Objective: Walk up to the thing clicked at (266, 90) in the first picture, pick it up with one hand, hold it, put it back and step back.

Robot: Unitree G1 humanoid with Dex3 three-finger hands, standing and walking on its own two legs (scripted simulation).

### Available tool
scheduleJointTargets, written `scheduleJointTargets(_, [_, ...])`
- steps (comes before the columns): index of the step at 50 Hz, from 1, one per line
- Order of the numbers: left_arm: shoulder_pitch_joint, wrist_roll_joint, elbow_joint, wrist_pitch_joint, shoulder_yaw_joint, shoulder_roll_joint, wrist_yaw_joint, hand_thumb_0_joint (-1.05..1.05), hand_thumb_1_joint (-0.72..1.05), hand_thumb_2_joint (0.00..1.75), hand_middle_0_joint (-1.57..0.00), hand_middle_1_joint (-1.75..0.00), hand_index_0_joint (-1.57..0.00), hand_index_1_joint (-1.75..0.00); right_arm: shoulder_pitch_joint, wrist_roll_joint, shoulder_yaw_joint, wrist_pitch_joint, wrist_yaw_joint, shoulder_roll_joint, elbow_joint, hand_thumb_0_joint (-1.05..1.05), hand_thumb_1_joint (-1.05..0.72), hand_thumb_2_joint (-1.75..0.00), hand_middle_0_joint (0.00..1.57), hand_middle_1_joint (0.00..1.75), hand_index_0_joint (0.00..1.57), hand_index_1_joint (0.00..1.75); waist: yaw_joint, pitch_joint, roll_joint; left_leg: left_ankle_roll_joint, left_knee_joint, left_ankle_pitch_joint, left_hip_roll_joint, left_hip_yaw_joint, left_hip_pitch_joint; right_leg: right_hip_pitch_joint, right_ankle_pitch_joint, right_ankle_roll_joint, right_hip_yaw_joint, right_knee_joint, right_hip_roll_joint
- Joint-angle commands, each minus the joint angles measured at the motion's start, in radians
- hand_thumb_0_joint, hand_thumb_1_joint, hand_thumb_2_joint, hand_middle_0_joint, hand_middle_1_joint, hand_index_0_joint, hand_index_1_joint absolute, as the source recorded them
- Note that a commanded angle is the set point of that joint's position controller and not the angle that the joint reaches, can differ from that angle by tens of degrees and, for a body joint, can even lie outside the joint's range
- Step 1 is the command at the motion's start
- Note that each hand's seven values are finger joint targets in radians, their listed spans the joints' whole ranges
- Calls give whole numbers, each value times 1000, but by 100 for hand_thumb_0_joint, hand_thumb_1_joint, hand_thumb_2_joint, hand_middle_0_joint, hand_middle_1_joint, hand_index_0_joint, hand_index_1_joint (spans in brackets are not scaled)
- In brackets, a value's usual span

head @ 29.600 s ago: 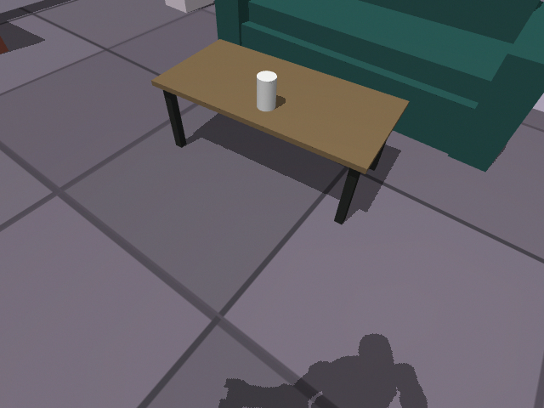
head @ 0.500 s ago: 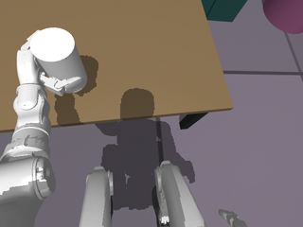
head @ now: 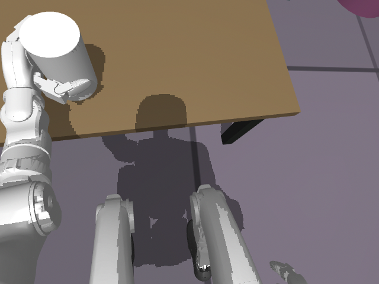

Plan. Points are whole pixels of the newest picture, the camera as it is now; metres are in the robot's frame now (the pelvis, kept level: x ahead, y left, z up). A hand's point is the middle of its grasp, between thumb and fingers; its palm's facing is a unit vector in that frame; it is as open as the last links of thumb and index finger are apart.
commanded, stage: lower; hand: left
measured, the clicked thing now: (65, 62) +0.53 +0.18 +0.00
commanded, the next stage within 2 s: loosen in 0.38 s
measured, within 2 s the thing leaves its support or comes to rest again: rests again in 0.22 s
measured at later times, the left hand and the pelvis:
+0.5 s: hand (63, 67) +0.54 +0.19 -0.03, palm faces +0.10 -0.99 -0.02, open 11.4 cm; pelvis -0.01 +0.00 -0.04, yaw +0 degrees
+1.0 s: hand (63, 67) +0.54 +0.20 -0.03, palm faces +0.11 -0.99 -0.02, open 15.4 cm; pelvis -0.01 +0.00 -0.05, yaw +0 degrees
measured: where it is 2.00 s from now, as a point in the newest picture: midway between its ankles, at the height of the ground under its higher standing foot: (163, 267)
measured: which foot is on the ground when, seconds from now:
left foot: down 0.00-1.00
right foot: down 0.00-1.00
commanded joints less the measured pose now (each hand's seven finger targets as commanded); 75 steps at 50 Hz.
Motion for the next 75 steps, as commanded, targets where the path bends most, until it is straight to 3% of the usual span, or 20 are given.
scheduleJointTargets(1, [-480, -22, -249, -84, 18, 215, 10, 0, -3, 116, -121, -131, -120, -134, 174, -4, -68, -17, -15, -209, -38, 0, -92, -91, 20, 30, 20, 30, -16, -683, 203, 48, -198, 232, 6, 31, 486, 309, 234, -75, -33, -187, 8])
scheduleJointTargets(9, [-471, -20, -239, -74, 34, 232, 5, 0, 0, 118, -122, -132, -121, -134, 175, -4, -61, -13, -14, -210, -53, 0, -92, -91, 20, 30, 20, 30, -13, -691, 189, 52, -152, 246, 3, 38, 431, 296, 250, -72, -32, -147, 9])
scheduleJointTargets(11, [-472, -17, -251, -72, 42, 246, 1, 0, 1, 118, -120, -131, -119, -133, 184, -5, -59, -10, -12, -216, -47, 0, -92, -91, 20, 30, 20, 30, -5, -713, 225, 48, -136, 307, 6, 34, 476, 275, 284, -76, -35, -120, 7])
scheduleJointTargets(19, [-478, -9, -220, -56, 18, 217, -2, 0, 0, 117, -117, -129, -116, -132, 182, -8, -62, -3, -12, -219, -44, 0, -92, -91, 20, 30, 20, 30, -26, -671, 219, 47, -111, 264, 6, 33, 423, 227, 253, -76, -41, -94, 6])
scheduleJointTargets(24, [-482, -5, -176, -49, 21, 225, 1, 0, -3, 116, -116, -128, -116, -130, 170, -10, -62, -1, -14, -223, -56, 0, -91, -90, 20, 30, 20, 30, -27, -618, 164, 55, -84, 178, 2, 52, 321, 230, 204, -68, -34, -97, 7])
scheduleJointTargets(25, [-469, -3, -153, -46, 39, 235, 3, 0, -9, 108, -122, -127, -124, -126, 178, -10, -60, 0, -12, -221, -56, 0, -93, -90, 20, 30, 20, 30, -27, -615, 147, 57, -79, 171, 0, 55, 296, 240, 199, -66, -34, -97, 8])
scheduleJointTargets(34, [-521, -5, -184, -28, 21, 230, -10, 0, -57, 38, -73, -63, -73, -62, 162, -6, -62, 4, -18, -236, -75, 0, -93, -90, 20, 30, 20, 30, -23, -622, 195, 43, -97, 148, 4, 35, 348, 162, 165, -76, -50, -61, 2])
scheduleJointTargets(38, [-526, -9, -200, -17, 29, 247, -7, 0, -61, 21, -59, -45, -59, -45, 170, -8, -59, 6, -21, -233, -82, 0, -93, -90, 20, 30, 20, 30, -17, -663, 171, 51, -70, 159, -2, 53, 307, 233, 194, -69, -39, -67, 5])
scheduleJointTargets(41, [-540, -10, -205, -7, 16, 240, -13, 0, -61, 16, -52, -37, -51, -37, 171, -4, -65, 7, -25, -237, -88, 0, -93, -90, 20, 30, 20, 30, -31, -659, 182, 52, -74, 137, -3, 55, 306, 220, 176, -69, -35, -78, 4])
scheduleJointTargets(45, [-501, -12, -203, 2, 34, 250, -4, 0, -61, 10, -39, -25, -37, -26, 167, -1, -60, 6, -26, -228, -87, 0, -93, -90, 20, 30, 20, 30, -12, -653, 161, 54, -69, 147, -2, 61, 290, 248, 186, -66, -31, -81, 7])
scheduleJointTargets(46, [-510, -13, -214, 4, 13, 220, -10, 0, -61, 8, -37, -23, -35, -24, 167, -2, -61, 6, -26, -228, -82, 0, -93, -90, 20, 30, 20, 30, -19, -654, 178, 53, -69, 168, 0, 54, 321, 220, 200, -69, -35, -73, 5])
scheduleJointTargets(48, [-506, -9, -217, 6, 34, 258, -5, 0, -61, 5, -32, -18, -30, -19, 172, 0, -64, 7, -27, -236, -81, 0, -93, -90, 20, 30, 20, 30, -15, -663, 182, 52, -70, 177, 1, 52, 323, 223, 203, -70, -37, -68, 6])
scheduleJointTargets(50, [-514, -9, -234, 5, 6, 218, -9, 0, -61, 3, -28, -14, -26, -15, 174, 0, -65, 9, -26, -233, -80, 0, -93, -90, 20, 30, 20, 30, -19, -655, 200, 47, -81, 188, 3, 44, 345, 200, 205, -75, -42, -60, 4])
scheduleJointTargets(53, [-502, -15, -224, 9, 12, 207, -5, 0, -61, 5, -16, -12, -14, -13, 169, 3, -62, 7, -25, -227, -76, 0, -92, -90, 20, 30, 20, 30, -20, -635, 188, 48, -78, 188, 4, 40, 337, 184, 201, -74, -45, -55, 3])
scheduleJointTargets(57, [-525, -7, -288, 6, 47, 283, 8, 0, -61, 5, -9, -9, -8, -9, 168, 2, -67, 11, -28, -234, -85, 0, -92, -90, 20, 30, 20, 30, -1, -679, 200, 51, -88, 155, 1, 51, 340, 240, 185, -71, -35, -72, 1])
scheduleJointTargets(58, [-527, -10, -316, 8, 82, 327, 12, 0, -61, 4, -8, -8, -7, -8, 168, 7, -69, 13, -31, -238, -88, 0, -92, -90, 20, 30, 20, 30, 13, -707, 202, 50, -102, 169, 2, 45, 370, 241, 189, -72, -36, -76, 1])
scheduleJointTargets(64, [-555, -17, -463, 72, 92, 401, -5, 0, -61, 5, -7, -7, -6, -8, 187, 29, -69, 31, -47, -221, -100, 0, -92, -91, 20, 30, 20, 30, 18, -869, 259, 53, -173, 281, 7, 45, 538, 402, 282, -68, -14, -163, 2])
scheduleJointTargets(67, [-520, -25, -423, 132, 71, 365, -15, 0, -61, 6, -5, -6, -4, -8, 203, 42, -73, 34, -60, -217, -83, 0, -93, -91, 20, 30, 20, 30, -3, -826, 215, 59, -222, 313, 15, 36, 593, 458, 318, -63, -16, -231, 6])
scheduleJointTargets(71, [-450, -31, -314, 182, 34, 320, -44, 0, -61, 3, -6, -6, -5, -6, 203, 48, -67, 21, -71, -216, -57, 0, -91, -90, 20, 30, 20, 30, -19, -646, 172, 60, -276, 299, 23, 31, 591, 455, 306, -65, -24, -300, 9])
scheduleJointTargets(75, [-354, -56, -245, 196, 30, 279, -80, 0, -61, 0, -6, -5, -7, -4, 183, 55, -64, 2, -69, -213, -75, 0, -90, -89, 20, 30, 20, 30, -3, -517, 141, 55, -337, 272, 28, 23, 578, 455, 275, -70, -30, -349, 9])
